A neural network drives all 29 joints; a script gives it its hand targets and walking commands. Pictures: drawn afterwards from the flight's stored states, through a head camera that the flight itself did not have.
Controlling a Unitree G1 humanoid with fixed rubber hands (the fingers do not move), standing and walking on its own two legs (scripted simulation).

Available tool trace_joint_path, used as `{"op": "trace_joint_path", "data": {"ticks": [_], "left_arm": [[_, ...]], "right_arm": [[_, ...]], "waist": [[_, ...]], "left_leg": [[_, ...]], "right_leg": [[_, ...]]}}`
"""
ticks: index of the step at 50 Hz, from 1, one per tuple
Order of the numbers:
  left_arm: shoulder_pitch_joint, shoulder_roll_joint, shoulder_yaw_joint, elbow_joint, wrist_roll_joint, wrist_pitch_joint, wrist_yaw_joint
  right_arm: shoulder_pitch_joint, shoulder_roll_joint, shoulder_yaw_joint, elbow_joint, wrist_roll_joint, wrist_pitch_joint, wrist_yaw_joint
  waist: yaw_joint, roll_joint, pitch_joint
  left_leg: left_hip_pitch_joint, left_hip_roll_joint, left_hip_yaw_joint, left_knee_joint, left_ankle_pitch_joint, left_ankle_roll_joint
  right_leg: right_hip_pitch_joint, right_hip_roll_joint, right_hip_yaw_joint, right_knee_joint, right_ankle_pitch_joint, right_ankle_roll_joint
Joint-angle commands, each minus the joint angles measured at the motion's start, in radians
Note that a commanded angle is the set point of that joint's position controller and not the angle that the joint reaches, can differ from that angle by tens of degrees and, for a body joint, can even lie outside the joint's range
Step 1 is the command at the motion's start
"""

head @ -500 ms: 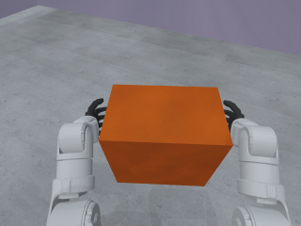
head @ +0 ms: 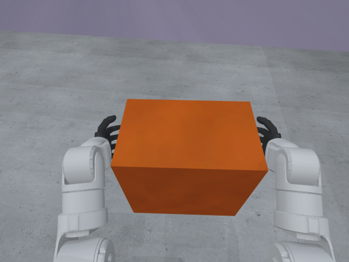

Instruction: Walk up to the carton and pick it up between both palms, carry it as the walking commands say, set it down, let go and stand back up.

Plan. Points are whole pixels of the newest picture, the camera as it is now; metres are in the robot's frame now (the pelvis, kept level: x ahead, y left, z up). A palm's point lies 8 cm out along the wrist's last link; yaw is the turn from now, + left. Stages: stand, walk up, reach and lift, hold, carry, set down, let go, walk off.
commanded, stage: carry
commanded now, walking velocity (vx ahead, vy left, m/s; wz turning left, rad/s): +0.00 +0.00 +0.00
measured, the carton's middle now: (185, 162) +0.35 +0.02 +0.05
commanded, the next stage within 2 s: none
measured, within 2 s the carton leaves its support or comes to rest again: neither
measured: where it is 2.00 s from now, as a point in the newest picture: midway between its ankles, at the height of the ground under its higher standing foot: outside the picture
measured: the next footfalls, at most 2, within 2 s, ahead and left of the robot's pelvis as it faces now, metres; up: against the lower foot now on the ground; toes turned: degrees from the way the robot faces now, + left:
right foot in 0.02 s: +0.08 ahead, -0.13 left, +0.00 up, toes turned -10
left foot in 0.26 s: +0.02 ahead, +0.10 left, +0.00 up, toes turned +1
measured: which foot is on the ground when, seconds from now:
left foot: down 0.00-0.02, up 0.04-0.24, down 0.26-1.00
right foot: up 0.00-0.00, down 0.02-1.00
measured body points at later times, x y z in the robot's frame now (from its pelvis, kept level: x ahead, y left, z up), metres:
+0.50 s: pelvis -0.06 -0.03 +0.01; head -0.09 -0.03 +0.45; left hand +0.27 +0.11 +0.11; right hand +0.26 -0.25 +0.11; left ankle -0.02 +0.10 -0.72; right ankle +0.04 -0.11 -0.72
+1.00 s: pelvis -0.07 -0.03 +0.00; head -0.10 -0.02 +0.45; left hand +0.25 +0.13 +0.09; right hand +0.24 -0.23 +0.09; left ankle -0.02 +0.10 -0.72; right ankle +0.04 -0.12 -0.72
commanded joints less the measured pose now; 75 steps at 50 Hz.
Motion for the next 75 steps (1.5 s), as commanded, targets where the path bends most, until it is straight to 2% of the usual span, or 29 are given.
{"op": "trace_joint_path", "data": {"ticks": [1,2,3,4,5,6,8,9,11,12,13,14,15,16,17,19,23,27,35,42,57,75], "left_arm": [[-0.691,-1.014,-0.696,-0.028,-0.382,-0.014,-0.252],[-0.7,-0.996,-0.695,-0.005,-0.377,-0.019,-0.258],[-0.525,-1.053,-0.669,0.029,-0.35,-0.006,-0.266],[-0.5,-1.091,-0.674,-0.008,-0.345,-0.002,-0.273],[-0.562,-1.112,-0.692,-0.054,-0.347,-0.011,-0.273],[-0.602,-1.113,-0.695,-0.094,-0.343,-0.021,-0.268],[-0.636,-1.089,-0.696,-0.164,-0.331,-0.04,-0.247],[-0.669,-1.069,-0.699,-0.18,-0.326,-0.047,-0.235],[-0.633,-1.035,-0.686,-0.175,-0.3,-0.05,-0.216],[-0.611,-1.025,-0.682,-0.171,-0.29,-0.048,-0.21],[-0.59,-1.017,-0.678,-0.162,-0.283,-0.046,-0.208],[-0.563,-1.012,-0.668,-0.14,-0.275,-0.047,-0.207],[-0.555,-1.024,-0.672,-0.126,-0.274,-0.048,-0.212],[-0.547,-1.023,-0.669,-0.108,-0.264,-0.057,-0.215],[-0.544,-1.023,-0.661,-0.104,-0.251,-0.066,-0.217],[-0.599,-1.017,-0.663,-0.101,-0.255,-0.083,-0.222],[-0.513,-1.026,-0.661,-0.056,-0.256,-0.079,-0.244],[-0.512,-1.022,-0.669,-0.064,-0.263,-0.083,-0.259],[-0.48,-1.006,-0.672,-0.08,-0.265,-0.101,-0.264],[-0.453,-0.983,-0.657,-0.07,-0.243,-0.127,-0.256],[-0.432,-0.984,-0.638,-0.011,-0.208,-0.198,-0.262],[-0.39,-0.98,-0.634,0.03,-0.185,-0.285,-0.272]], "right_arm": [[-0.663,0.882,0.645,-0.054,0.369,-0.001,0.232],[-0.691,0.907,0.653,-0.044,0.379,-0.003,0.235],[-0.545,0.962,0.639,-0.015,0.358,0.011,0.24],[-0.533,1.001,0.653,-0.05,0.36,0.01,0.246],[-0.602,1.026,0.691,-0.098,0.394,0.003,0.254],[-0.65,1.042,0.72,-0.128,0.426,-0.004,0.259],[-0.702,1.045,0.739,-0.18,0.484,-0.016,0.264],[-0.75,1.029,0.748,-0.192,0.504,-0.02,0.262],[-0.727,0.997,0.739,-0.167,0.513,-0.016,0.26],[-0.7,0.988,0.73,-0.149,0.51,-0.014,0.261],[-0.671,0.983,0.72,-0.128,0.503,-0.012,0.263],[-0.637,0.977,0.7,-0.093,0.487,-0.011,0.266],[-0.619,0.968,0.684,-0.068,0.47,-0.023,0.269],[-0.617,0.959,0.666,-0.053,0.455,-0.031,0.272],[-0.607,0.956,0.647,-0.039,0.44,-0.04,0.276],[-0.651,0.946,0.642,-0.036,0.426,-0.061,0.277],[-0.517,0.948,0.609,0.002,0.364,-0.065,0.264],[-0.51,0.937,0.613,-0.026,0.345,-0.073,0.257],[-0.486,0.92,0.635,-0.075,0.341,-0.091,0.25],[-0.473,0.907,0.638,-0.072,0.335,-0.115,0.25],[-0.453,0.902,0.611,-0.02,0.294,-0.184,0.25],[-0.397,0.895,0.599,0.014,0.253,-0.263,0.254]], "waist": [[-0.037,0.101,-0.391],[-0.027,-0.19,-0.407],[-0.035,-0.274,-0.403],[-0.048,-0.184,-0.425],[-0.047,-0.144,-0.429],[-0.044,-0.153,-0.425],[-0.042,-0.193,-0.436],[-0.04,-0.196,-0.443],[-0.038,-0.177,-0.462],[-0.043,-0.164,-0.467],[-0.05,-0.151,-0.473],[-0.048,-0.139,-0.48],[-0.035,-0.066,-0.457],[-0.031,-0.036,-0.433],[-0.029,-0.014,-0.4],[-0.03,-0.025,-0.346],[-0.044,-0.057,-0.324],[-0.046,-0.07,-0.295],[-0.044,-0.046,-0.315],[-0.041,-0.036,-0.331],[-0.037,-0.041,-0.337],[-0.038,-0.02,-0.366]], "left_leg": [[0.123,0.06,-0.047,0.055,0.29,0.007],[-0.112,-0.04,-0.029,0.176,-0.076,-0.052],[-0.169,-0.101,-0.086,0.227,-0.32,-0.045],[-0.152,-0.103,-0.124,0.241,-0.312,-0.027],[-0.136,-0.11,-0.12,0.243,-0.286,-0.015],[-0.13,-0.121,-0.117,0.248,-0.257,-0.005],[-0.097,-0.14,-0.111,0.198,-0.215,0.008],[-0.077,-0.153,-0.107,0.166,-0.211,0.015],[-0.014,-0.174,-0.101,0.067,-0.2,0.03],[0.035,-0.185,-0.092,-0.028,-0.161,0.039],[0.104,-0.187,-0.084,-0.149,-0.067,0.048],[0.17,-0.175,-0.104,-0.209,-0.009,0.055],[0.15,-0.139,-0.178,-0.191,0.01,0.069],[0.121,-0.111,-0.21,-0.223,-0.031,0.076],[0.09,-0.093,-0.223,-0.248,-0.078,0.075],[0.045,-0.103,-0.206,-0.249,-0.135,0.07],[0.088,-0.134,-0.165,-0.198,-0.078,0.072],[0.09,-0.139,-0.164,-0.201,-0.096,0.08],[0.048,-0.127,-0.189,-0.227,-0.138,0.099],[0.018,-0.125,-0.202,-0.233,-0.146,0.107],[0.035,-0.121,-0.212,-0.212,-0.055,0.107],[0.082,-0.093,-0.212,-0.193,0.107,0.103]], "right_leg": [[0.24,-0.082,0.115,-0.232,0.206,-0.014],[0.355,-0.329,0.442,-0.243,0.518,-0.105],[0.363,-0.397,0.494,-0.215,0.722,-0.18],[0.391,-0.364,0.424,-0.179,0.782,-0.188],[0.386,-0.336,0.364,-0.17,0.772,-0.175],[0.371,-0.305,0.322,-0.186,0.709,-0.165],[0.339,-0.266,0.249,-0.208,0.61,-0.171],[0.336,-0.263,0.246,-0.223,0.552,-0.175],[0.319,-0.263,0.249,-0.249,0.403,-0.179],[0.308,-0.253,0.242,-0.25,0.34,-0.172],[0.285,-0.237,0.227,-0.248,0.279,-0.155],[0.255,-0.217,0.221,-0.24,0.23,-0.134],[0.221,-0.172,0.196,-0.259,0.143,-0.103],[0.204,-0.15,0.189,-0.261,0.045,-0.094],[0.199,-0.137,0.184,-0.266,0.012,-0.091],[0.195,-0.141,0.193,-0.283,-0.024,-0.087],[0.124,-0.169,0.215,-0.34,-0.088,-0.084],[0.079,-0.168,0.2,-0.363,-0.133,-0.071],[0.116,-0.153,0.155,-0.326,-0.089,-0.06],[0.148,-0.155,0.142,-0.303,-0.063,-0.063],[0.161,-0.178,0.143,-0.298,-0.004,-0.067],[0.235,-0.175,0.097,-0.203,0.285,-0.081]]}}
